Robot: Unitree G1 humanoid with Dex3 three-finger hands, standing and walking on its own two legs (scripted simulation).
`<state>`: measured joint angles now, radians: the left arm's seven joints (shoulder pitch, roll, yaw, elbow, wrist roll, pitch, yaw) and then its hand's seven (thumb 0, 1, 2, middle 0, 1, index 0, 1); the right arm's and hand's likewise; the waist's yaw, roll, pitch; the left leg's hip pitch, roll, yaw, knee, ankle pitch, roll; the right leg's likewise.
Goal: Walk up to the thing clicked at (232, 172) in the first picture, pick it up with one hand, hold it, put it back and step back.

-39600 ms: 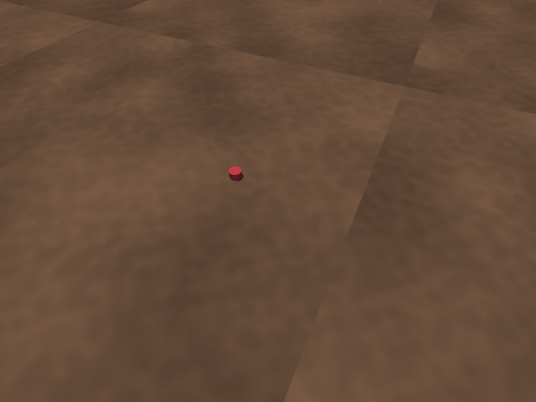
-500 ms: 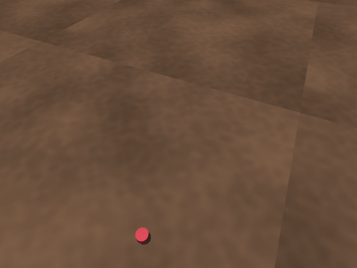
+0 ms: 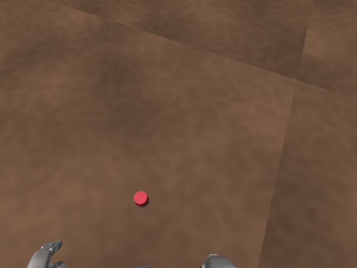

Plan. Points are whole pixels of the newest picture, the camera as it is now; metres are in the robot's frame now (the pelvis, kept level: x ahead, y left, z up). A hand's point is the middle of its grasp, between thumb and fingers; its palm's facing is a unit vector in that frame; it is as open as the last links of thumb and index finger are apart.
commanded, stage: step back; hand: left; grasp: from above
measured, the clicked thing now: (140, 198) +0.49 +0.17 -0.74
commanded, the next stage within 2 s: none
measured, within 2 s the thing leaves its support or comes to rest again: neither
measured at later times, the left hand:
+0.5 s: hand out of the picture +0.01 +0.24 -0.14, palm faces -0.11 -0.91 -0.41, open 7.4 cm
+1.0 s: hand out of the picture -0.13 +0.25 -0.14, palm faces -0.01 -0.94 -0.34, open 7.4 cm
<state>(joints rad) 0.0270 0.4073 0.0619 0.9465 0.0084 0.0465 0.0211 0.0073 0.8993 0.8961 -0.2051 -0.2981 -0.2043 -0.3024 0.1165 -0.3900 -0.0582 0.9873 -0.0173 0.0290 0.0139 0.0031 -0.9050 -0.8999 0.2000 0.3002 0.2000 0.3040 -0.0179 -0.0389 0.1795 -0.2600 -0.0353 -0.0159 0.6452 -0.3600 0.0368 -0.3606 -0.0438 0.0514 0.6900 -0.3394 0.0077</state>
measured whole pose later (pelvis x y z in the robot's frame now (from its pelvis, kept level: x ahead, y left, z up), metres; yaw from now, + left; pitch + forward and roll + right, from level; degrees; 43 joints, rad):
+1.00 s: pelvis -0.26 -0.01 +0.01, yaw +0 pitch -3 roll -1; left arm 0.13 0.38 0.07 0.82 0.02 0.08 0.01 0.01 0.90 0.90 -0.20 -0.30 -0.20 -0.30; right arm 0.19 -0.35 -0.03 0.89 -0.05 0.03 0.00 0.01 -0.90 -0.90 0.20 0.30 0.20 0.30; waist -0.02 -0.03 0.16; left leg -0.25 -0.01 -0.06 0.60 -0.30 0.02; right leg -0.50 0.12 0.12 1.11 -0.49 -0.02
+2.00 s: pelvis -0.61 -0.04 +0.00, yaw -4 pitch -3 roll -2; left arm 0.25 0.38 0.06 0.96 0.03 0.00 0.01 0.01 0.90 0.90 -0.20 -0.30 -0.20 -0.30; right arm 0.12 -0.38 -0.05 0.85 -0.05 0.04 0.03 0.01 -0.90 -0.90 0.20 0.30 0.20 0.30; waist 0.01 0.03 0.11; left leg -0.38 0.06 0.02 0.65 -0.25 0.03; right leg -0.13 0.05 0.04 0.55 -0.39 -0.01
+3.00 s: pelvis -0.55 -0.03 +0.01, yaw -1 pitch -2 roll +1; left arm 0.06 0.34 0.01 1.04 0.00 -0.02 -0.01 0.01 0.90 0.90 -0.20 -0.30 -0.20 -0.30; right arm 0.13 -0.34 -0.01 1.06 -0.02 -0.02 0.01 0.01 -0.90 -0.90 0.20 0.30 0.20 0.30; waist -0.01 0.00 0.07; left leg -0.16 0.02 -0.02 0.49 -0.30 -0.03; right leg -0.25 -0.03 -0.03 0.53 -0.24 0.00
